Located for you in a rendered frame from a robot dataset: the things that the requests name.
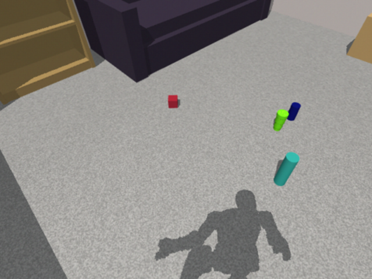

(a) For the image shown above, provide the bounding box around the sofa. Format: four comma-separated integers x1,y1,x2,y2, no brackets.
74,0,271,83

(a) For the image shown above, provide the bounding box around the bookshelf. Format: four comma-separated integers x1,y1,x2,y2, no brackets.
0,0,96,105

